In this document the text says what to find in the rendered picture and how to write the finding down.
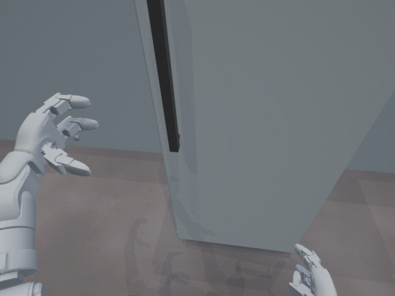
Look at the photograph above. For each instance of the left robot hand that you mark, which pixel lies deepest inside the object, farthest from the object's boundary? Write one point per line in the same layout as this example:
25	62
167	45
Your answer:
38	130

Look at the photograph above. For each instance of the fridge door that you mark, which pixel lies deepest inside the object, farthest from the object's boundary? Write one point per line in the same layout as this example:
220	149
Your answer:
273	98

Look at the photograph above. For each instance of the left robot upper arm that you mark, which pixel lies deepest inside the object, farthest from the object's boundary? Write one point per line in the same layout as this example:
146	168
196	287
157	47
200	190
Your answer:
27	289

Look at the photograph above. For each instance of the left robot forearm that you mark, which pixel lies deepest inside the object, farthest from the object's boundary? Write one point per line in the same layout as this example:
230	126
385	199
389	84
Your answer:
20	179

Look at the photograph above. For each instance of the handle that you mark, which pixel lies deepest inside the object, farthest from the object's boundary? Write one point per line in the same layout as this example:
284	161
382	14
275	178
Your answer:
158	23

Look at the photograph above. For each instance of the right robot hand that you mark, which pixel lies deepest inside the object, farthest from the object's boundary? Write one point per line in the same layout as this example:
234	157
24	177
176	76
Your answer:
318	281

